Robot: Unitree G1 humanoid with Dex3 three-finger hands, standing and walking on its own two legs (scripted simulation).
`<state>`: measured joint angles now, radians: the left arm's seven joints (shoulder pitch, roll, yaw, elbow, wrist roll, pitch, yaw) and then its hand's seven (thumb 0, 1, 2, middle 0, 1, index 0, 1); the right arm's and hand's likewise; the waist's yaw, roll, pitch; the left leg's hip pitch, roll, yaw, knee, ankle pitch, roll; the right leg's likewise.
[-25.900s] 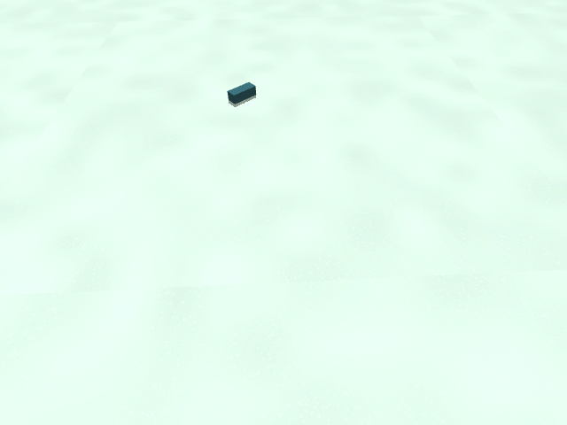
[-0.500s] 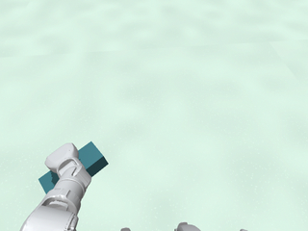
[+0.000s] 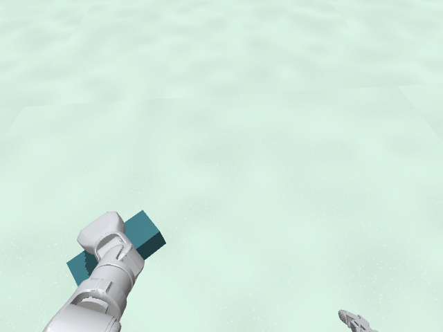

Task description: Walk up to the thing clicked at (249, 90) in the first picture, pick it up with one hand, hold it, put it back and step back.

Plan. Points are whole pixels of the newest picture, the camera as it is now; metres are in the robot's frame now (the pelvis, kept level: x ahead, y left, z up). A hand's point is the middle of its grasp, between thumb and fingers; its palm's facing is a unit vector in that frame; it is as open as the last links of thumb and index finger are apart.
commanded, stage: hold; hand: left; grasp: from above
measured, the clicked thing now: (119, 252) +0.32 +0.23 -0.10
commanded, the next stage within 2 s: crouch in 1.58 s
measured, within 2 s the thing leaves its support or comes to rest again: neither
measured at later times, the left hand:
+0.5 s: hand (107, 250) +0.30 +0.24 -0.04, palm faces -0.30 -0.31 -0.90, open 10.0 cm
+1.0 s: hand (105, 256) +0.29 +0.23 -0.03, palm faces -0.28 -0.33 -0.90, open 10.0 cm
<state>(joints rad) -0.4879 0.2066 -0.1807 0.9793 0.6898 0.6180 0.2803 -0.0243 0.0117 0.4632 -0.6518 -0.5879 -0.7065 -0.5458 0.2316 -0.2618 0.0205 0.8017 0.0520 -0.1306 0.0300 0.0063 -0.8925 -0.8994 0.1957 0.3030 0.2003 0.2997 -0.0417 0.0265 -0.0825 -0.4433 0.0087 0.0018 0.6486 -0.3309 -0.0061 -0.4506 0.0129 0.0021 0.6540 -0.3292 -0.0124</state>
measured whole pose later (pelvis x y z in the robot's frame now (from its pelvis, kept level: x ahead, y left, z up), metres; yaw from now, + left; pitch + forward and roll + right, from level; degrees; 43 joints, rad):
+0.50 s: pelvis +0.00 +0.01 +0.01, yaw +0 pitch +4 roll +0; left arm -0.44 0.21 -0.22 0.86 0.70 0.69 0.21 -0.03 0.00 0.47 -0.66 -0.58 -0.71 -0.54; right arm 0.21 -0.26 0.03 0.79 0.06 -0.13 0.06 0.01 -0.90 -0.90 0.19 0.30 0.20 0.30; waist -0.01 0.04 -0.05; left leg -0.33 0.00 0.01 0.56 -0.29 0.00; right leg -0.34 0.01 0.01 0.56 -0.29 0.00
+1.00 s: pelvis -0.01 +0.01 +0.01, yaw +0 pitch +2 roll +0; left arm -0.37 0.20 -0.26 0.71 0.70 0.77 0.17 -0.03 0.00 0.47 -0.67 -0.58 -0.72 -0.55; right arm 0.16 -0.26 0.05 0.77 0.06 -0.14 0.06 0.01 -0.90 -0.91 0.19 0.30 0.20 0.30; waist 0.01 0.05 -0.04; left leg -0.29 0.00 0.00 0.54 -0.28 0.00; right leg -0.30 0.00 0.01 0.54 -0.28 -0.01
